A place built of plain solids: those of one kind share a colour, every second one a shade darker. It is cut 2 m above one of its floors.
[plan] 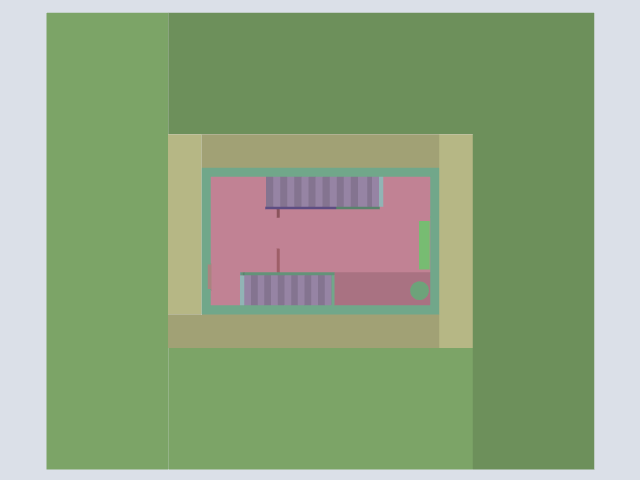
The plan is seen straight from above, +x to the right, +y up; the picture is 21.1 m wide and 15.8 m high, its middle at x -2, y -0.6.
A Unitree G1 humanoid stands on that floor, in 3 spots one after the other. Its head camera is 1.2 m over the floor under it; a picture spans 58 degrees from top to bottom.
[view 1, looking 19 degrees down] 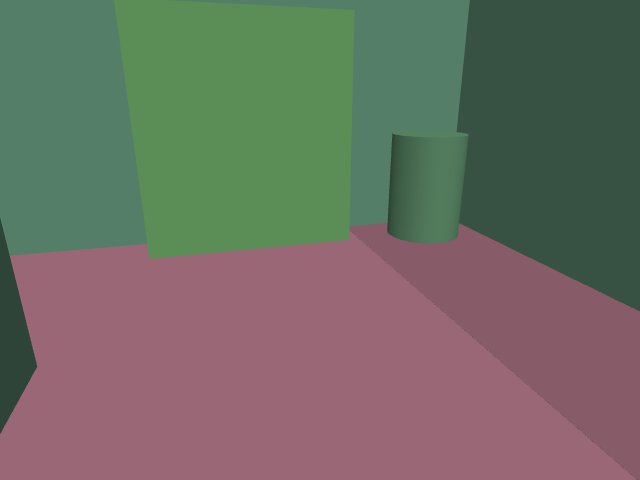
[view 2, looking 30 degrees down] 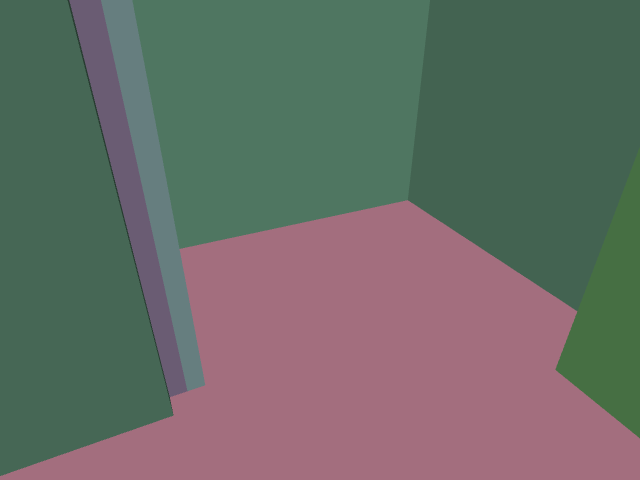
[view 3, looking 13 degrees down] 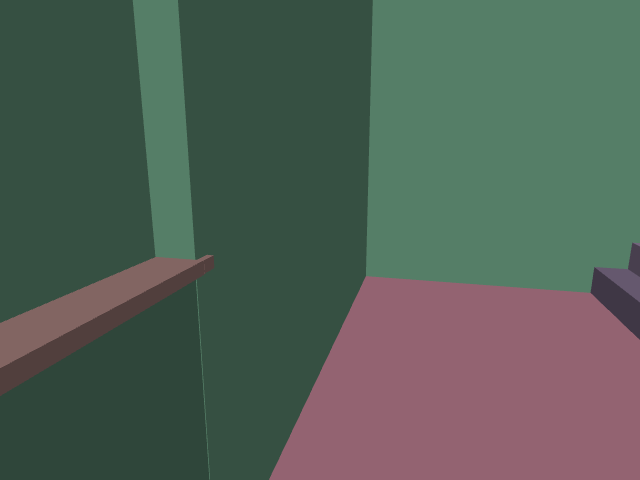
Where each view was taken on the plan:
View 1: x -2.03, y -0.37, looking -16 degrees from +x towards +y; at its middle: lamp_shelves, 3.61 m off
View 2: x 0.00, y -0.64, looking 65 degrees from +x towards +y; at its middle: floor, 2.40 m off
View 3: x -5.09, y -2.26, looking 104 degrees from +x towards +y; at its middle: wall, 2.14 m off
